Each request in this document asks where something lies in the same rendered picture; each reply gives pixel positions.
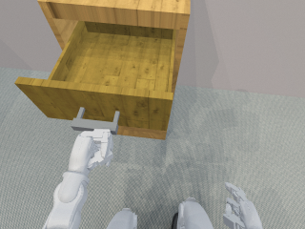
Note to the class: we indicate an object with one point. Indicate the cabinet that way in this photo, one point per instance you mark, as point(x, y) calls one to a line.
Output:
point(63, 16)

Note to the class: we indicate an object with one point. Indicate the right robot thigh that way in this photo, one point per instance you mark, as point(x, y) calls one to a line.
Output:
point(191, 215)

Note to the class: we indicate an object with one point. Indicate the left robot hand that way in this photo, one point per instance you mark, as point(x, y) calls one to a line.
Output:
point(97, 143)

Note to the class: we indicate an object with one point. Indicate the left robot thigh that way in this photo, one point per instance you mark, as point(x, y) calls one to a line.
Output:
point(123, 220)

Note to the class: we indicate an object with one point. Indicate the handle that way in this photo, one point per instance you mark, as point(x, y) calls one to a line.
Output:
point(81, 124)

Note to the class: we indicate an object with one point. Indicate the right robot hand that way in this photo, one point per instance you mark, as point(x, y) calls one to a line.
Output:
point(245, 215)

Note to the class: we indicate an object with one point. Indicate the drawer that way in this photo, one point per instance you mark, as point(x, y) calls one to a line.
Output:
point(107, 68)

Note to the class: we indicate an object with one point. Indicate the robot left forearm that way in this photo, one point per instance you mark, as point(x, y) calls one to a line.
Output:
point(68, 199)

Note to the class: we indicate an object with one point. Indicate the robot thigh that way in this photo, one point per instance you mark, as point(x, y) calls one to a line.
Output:
point(191, 215)
point(123, 220)

